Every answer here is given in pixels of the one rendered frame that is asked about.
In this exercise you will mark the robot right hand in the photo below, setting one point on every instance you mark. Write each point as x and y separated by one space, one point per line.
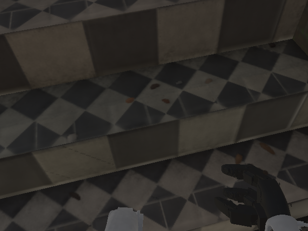
269 200

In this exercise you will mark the robot right forearm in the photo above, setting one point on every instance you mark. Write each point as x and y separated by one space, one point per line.
282 223

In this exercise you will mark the left robot thigh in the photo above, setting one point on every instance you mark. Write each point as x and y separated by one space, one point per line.
124 219

